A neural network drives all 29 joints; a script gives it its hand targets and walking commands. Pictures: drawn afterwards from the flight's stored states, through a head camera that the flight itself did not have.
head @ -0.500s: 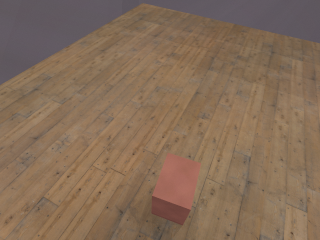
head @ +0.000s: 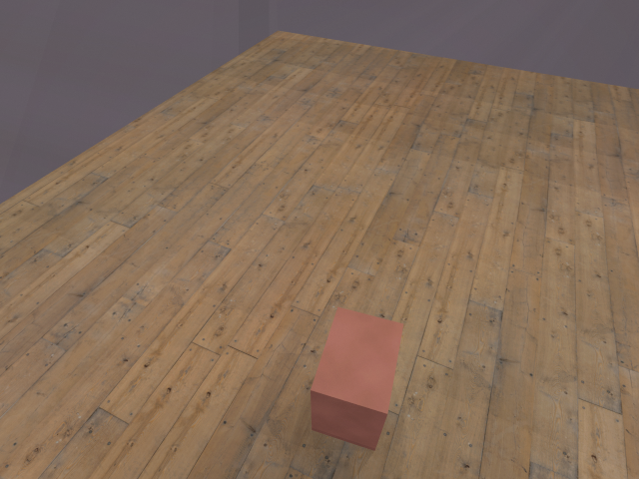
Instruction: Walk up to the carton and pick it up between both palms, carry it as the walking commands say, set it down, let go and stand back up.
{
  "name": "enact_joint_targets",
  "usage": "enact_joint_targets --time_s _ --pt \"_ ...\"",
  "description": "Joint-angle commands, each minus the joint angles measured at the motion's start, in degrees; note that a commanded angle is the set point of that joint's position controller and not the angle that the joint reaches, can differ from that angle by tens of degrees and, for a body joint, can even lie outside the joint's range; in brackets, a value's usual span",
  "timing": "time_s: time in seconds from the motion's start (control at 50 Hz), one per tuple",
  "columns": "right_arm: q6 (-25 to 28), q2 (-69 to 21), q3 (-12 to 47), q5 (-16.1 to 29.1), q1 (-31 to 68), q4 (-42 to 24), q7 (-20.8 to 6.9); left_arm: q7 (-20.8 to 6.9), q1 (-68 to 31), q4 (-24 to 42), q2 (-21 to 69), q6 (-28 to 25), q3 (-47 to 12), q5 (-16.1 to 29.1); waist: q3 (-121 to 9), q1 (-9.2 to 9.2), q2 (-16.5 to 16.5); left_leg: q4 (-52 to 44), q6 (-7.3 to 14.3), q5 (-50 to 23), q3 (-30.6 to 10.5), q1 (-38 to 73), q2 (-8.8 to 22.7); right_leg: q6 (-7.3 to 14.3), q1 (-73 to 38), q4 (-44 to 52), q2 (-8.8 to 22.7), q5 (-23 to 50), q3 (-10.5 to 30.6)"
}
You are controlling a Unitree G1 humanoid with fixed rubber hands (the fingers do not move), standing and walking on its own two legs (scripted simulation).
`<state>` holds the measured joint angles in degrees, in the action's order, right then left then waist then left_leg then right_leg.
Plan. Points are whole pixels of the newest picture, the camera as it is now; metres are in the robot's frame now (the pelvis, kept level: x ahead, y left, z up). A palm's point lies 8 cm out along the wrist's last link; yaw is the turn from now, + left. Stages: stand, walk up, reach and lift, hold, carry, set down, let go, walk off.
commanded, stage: walk up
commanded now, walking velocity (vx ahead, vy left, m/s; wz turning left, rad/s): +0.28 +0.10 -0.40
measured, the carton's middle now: (356, 378) +0.54 -0.08 -0.62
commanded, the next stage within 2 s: none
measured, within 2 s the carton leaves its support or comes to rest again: neither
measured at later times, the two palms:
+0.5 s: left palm (172, 449) +0.21 +0.23 -0.12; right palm out of the picture -0.01 -0.21 -0.14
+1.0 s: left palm (209, 411) +0.27 +0.20 -0.14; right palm (517, 473) +0.18 -0.24 -0.13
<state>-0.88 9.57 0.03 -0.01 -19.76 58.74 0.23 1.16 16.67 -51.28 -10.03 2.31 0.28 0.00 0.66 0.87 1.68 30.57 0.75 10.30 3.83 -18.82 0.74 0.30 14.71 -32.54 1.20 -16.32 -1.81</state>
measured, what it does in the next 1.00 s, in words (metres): walks ahead: right foot, then left foot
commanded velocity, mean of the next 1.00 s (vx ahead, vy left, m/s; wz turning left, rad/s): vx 0.15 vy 0.08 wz -0.17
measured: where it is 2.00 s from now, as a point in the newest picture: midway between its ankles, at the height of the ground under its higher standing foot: outside the picture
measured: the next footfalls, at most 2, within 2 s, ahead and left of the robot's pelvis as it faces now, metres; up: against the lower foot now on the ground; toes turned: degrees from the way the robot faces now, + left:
right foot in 0.56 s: +0.13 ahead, -0.12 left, +0.00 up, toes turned -14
left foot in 0.84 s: +0.23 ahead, +0.11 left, +0.00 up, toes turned -7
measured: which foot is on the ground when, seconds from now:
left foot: down 0.00-0.56, up 0.58-0.82, down 0.84-1.00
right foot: down 0.00-0.24, up 0.26-0.54, down 0.56-1.00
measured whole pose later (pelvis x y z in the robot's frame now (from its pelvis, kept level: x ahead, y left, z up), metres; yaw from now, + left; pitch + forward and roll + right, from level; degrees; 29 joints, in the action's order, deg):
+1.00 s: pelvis +0.16 +0.00 +0.00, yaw -12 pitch +2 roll +0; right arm 1.1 9.2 0.0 0.0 -11.1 55.7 0.6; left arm 2.0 14.2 -52.0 -10.3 1.4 0.3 0.0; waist -0.6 -1.0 2.3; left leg 35.1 -0.3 17.7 4.1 -19.5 2.9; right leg -0.3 14.9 -35.3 0.8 -25.3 -1.2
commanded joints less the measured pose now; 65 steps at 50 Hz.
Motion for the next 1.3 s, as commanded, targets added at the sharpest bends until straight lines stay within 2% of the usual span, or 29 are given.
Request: enact_joint_targets --time_s 0.0,0.08,0.12,0.16,0.18,0.2,0.22,0.26,0.38,0.42,0.46,0.48,0.5,0.52,0.54,0.56,0.58,0.6,0.66,0.72,0.76,0.78,0.82,0.86,0.9,0.98,1.04,1.08,1.28 --pt "-0.31 14.17 -5.22 -1.83 7.18 -8.01 0.08 -1.08 7.18 -1.92 -10.08 0.02 2.41 -1.44 5.31 -0.05 -9.78 -9.62 -0.39 35.95 -4.89 -8.53 8.15 3.91 2.70 8.70 5.38 -24.31 10.74" --pt "0.39 5.63 -3.74 -2.40 3.19 -7.51 -0.08 -0.62 3.97 1.24 -12.76 -1.61 3.56 -1.90 5.75 -1.42 9.62 12.19 -3.07 15.51 1.74 -2.28 2.50 7.97 11.75 22.80 15.03 -31.93 25.93" --pt "1.13 5.66 -3.65 -2.24 3.12 -7.29 -0.52 -0.53 2.01 3.13 -12.81 -2.36 3.45 -1.16 3.21 -2.67 5.41 11.13 -2.55 11.35 0.60 3.48 3.20 8.54 11.66 23.68 15.16 -24.81 25.70" --pt "1.91 5.73 -3.87 -2.09 -5.14 -4.58 -0.37 -0.47 -2.41 2.99 -11.82 -2.10 3.25 -1.11 -0.73 -6.88 3.34 0.91 -0.02 10.63 -0.01 16.45 2.10 5.09 16.50 17.45 8.33 -23.17 18.52" --pt "2.17 7.63 -4.17 -1.81 -9.34 -3.74 -0.12 -0.78 -3.63 2.87 -10.49 -2.55 2.86 -1.05 -1.62 -9.41 -3.26 -8.88 0.36 11.55 -2.76 28.52 5.99 1.88 24.53 9.60 3.60 -20.26 12.02" --pt "2.08 12.22 -5.70 -2.24 -11.56 -3.24 0.52 -0.80 -4.71 3.53 -7.09 -2.83 1.58 -1.03 -1.56 -10.01 -15.49 -16.27 3.54 22.25 -16.45 32.39 17.77 0.63 32.04 -7.51 -2.19 -17.04 3.21" --pt "2.05 14.52 -5.60 -3.02 -12.46 -3.72 1.28 -1.13 -6.55 6.02 -5.52 -2.70 2.43 -1.66 1.64 -9.08 -17.43 -23.92 4.15 30.81 -22.35 23.42 26.20 -0.03 31.16 -20.25 0.61 -15.77 1.43" --pt "2.20 14.11 -5.01 -2.39 -4.04 -7.55 0.85 -1.99 -5.76 4.82 -7.86 -1.41 3.92 -2.24 7.32 -5.42 -9.79 -26.24 3.15 31.07 -17.21 10.25 23.25 -1.56 23.78 -26.01 2.41 -11.34 1.11" --pt "4.07 9.37 -3.30 -2.86 -9.14 -4.04 0.90 -2.82 -5.23 4.60 -3.26 -3.06 1.85 -2.21 7.64 -5.60 -9.05 -21.20 6.77 1.84 -6.94 17.67 18.58 -1.16 20.07 -19.54 2.35 -6.26 -2.73" --pt "3.82 9.73 -3.13 -2.43 -6.54 -3.47 0.68 -2.75 -6.60 4.94 -5.03 -3.47 1.79 -1.97 7.52 -3.46 -7.79 -19.67 8.17 4.77 -6.52 13.71 17.30 -0.25 15.31 -14.01 2.46 -9.04 -2.58" --pt "3.27 10.01 -3.32 -2.62 -7.19 -2.21 0.77 -2.57 -8.08 5.03 -3.38 -4.00 0.86 -1.62 7.08 -3.71 -11.37 -13.48 7.77 -11.84 -1.95 17.04 15.80 -0.03 11.70 -3.94 1.76 -9.33 -4.09" --pt "2.90 9.66 -2.82 -2.63 -7.68 -0.59 0.85 -2.50 -6.86 4.04 -3.47 -4.59 0.99 -1.41 4.32 -2.34 -7.28 -9.36 6.92 -20.04 -0.16 16.95 14.26 0.63 7.42 0.74 0.34 -6.64 -5.33" --pt "3.13 10.09 -2.69 -2.36 -6.39 -1.13 0.41 -1.89 0.34 1.54 -4.17 -5.22 1.09 -1.17 -1.79 1.20 -8.47 -0.64 5.65 -24.73 2.95 13.64 13.03 1.49 -5.11 7.62 0.96 -0.23 -5.46" --pt "3.37 8.93 -2.40 -2.07 -5.18 -2.07 0.29 -1.22 7.43 -0.85 -9.71 -6.00 2.82 -1.43 -8.68 4.49 0.88 11.52 2.65 -20.77 5.95 3.34 8.43 4.45 -20.40 7.35 5.73 16.03 1.37" --pt "3.65 4.86 -0.52 -1.97 -6.36 -4.03 0.37 -0.35 13.09 -1.56 -17.14 -6.28 4.80 -1.83 -11.87 5.58 18.52 23.72 -0.97 12.14 6.46 -13.43 1.48 8.36 -33.08 5.24 21.63 51.65 20.52" --pt "2.88 5.75 -1.43 -1.72 -4.35 -5.16 0.53 0.70 12.00 -3.09 -17.92 -5.89 4.17 -0.06 -10.66 4.07 16.70 26.44 -1.51 23.23 0.66 -17.53 0.62 12.46 -32.65 2.60 25.78 79.62 23.52" --pt "2.03 7.29 -2.38 -2.03 0.39 -7.09 0.16 0.76 12.66 -4.13 -16.21 -5.07 3.36 -0.34 -9.73 5.02 9.22 28.53 -0.20 23.06 -2.41 -16.28 2.23 12.71 -29.51 4.23 24.48 70.41 21.25" --pt "1.37 8.22 -2.47 -1.83 0.42 -6.72 0.07 1.37 5.61 -2.28 -15.36 -4.27 3.23 -0.04 -2.25 2.42 10.09 29.68 -1.25 19.69 -1.58 -15.97 1.79 11.74 -22.25 4.60 22.96 70.66 14.79" --pt "-0.15 6.84 -2.82 -1.12 0.21 -5.52 0.04 2.15 4.54 -2.00 -11.41 -3.47 3.63 0.53 -5.47 1.96 9.38 25.40 -2.29 14.73 -0.30 -13.35 1.15 7.66 -22.02 3.21 18.42 73.73 9.76" --pt "0.92 3.26 -0.35 -0.50 0.59 -5.55 0.27 1.74 0.37 -2.22 -7.03 -2.76 2.30 0.42 -5.53 0.00 15.81 10.94 -1.50 12.36 2.21 -4.56 -0.93 6.30 -16.52 4.84 10.10 63.78 2.28" --pt "1.56 2.22 0.24 -0.20 -0.80 -3.55 0.84 1.58 -0.90 -2.32 -7.20 -2.10 3.25 0.19 -7.01 -1.45 10.60 -3.44 -1.95 3.69 3.58 2.24 -1.28 6.40 -14.66 1.71 8.44 53.48 2.17" --pt "1.77 4.03 -0.70 -0.55 -2.36 -2.43 0.74 1.54 -0.84 -2.43 -6.50 -1.92 2.89 0.33 -8.00 -2.86 6.54 -7.42 -0.82 -5.79 2.98 8.36 0.49 3.84 -11.51 0.20 7.57 46.12 1.24" --pt "2.70 9.00 -2.49 -1.51 -6.70 -1.14 1.53 1.53 -1.54 -0.14 -4.99 -2.47 2.58 1.01 -9.72 -3.53 -5.65 -1.72 2.94 -54.04 -6.32 17.16 11.87 -0.45 -1.50 -6.61 2.87 18.80 -0.10" --pt "2.84 13.07 -3.44 -1.54 -7.57 -0.33 1.81 1.48 0.78 0.82 -3.30 -2.80 1.90 0.95 -11.23 -4.12 -14.37 1.16 7.29 -72.16 -12.00 23.57 17.92 -1.66 5.73 -7.54 -1.54 -5.38 -0.90" --pt "2.28 10.11 -2.92 -1.47 -1.98 -0.98 2.21 1.15 0.54 -1.07 -4.02 -2.11 1.83 0.07 -7.11 -2.20 -12.84 -0.73 8.31 -58.18 -11.70 22.91 17.11 -1.39 7.05 -4.63 -0.78 -13.97 0.25" --pt "1.40 9.96 -2.39 -1.35 3.87 -3.72 1.84 0.55 1.62 0.23 -4.74 -1.25 2.00 0.12 -4.08 -0.22 -16.66 -4.52 4.88 -30.93 -9.53 7.38 11.45 -0.27 -4.70 3.04 0.72 0.73 0.58" --pt "1.87 6.42 -1.62 -0.46 6.41 -4.99 1.25 0.64 1.24 -2.50 -6.46 -2.03 2.25 -0.58 -4.58 -0.47 -4.00 -3.05 1.36 -11.57 -4.77 3.72 5.44 1.70 -9.44 7.97 6.04 20.29 4.92" --pt "1.02 5.56 -1.39 -0.23 3.94 -4.10 0.91 0.82 -0.27 -1.07 -7.19 -2.04 2.39 -1.22 -2.20 -1.94 5.21 -4.80 -0.11 1.04 -2.71 3.56 2.58 3.86 -5.47 11.52 9.47 16.01 8.02" --pt "2.70 7.02 -1.46 -0.81 1.11 -2.53 0.83 0.91 -1.52 -1.65 -5.43 -2.13 2.14 -0.77 -1.10 -1.24 -0.80 -8.51 1.04 -7.83 -6.96 2.89 6.51 1.45 -4.53 9.93 4.75 5.42 4.06"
